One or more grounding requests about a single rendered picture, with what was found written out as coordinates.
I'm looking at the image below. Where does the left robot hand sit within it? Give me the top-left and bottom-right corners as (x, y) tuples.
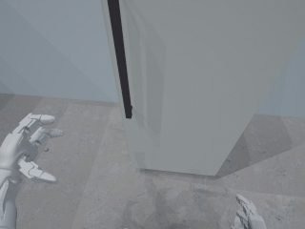
(0, 113), (65, 184)

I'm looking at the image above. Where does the right robot hand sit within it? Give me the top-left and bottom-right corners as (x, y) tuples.
(231, 194), (267, 229)

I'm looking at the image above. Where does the fridge door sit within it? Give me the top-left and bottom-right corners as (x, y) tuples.
(102, 0), (305, 177)

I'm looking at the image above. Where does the handle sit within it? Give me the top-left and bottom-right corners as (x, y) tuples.
(107, 0), (132, 119)

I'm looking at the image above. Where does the robot left forearm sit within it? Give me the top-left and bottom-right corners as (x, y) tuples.
(0, 168), (22, 229)

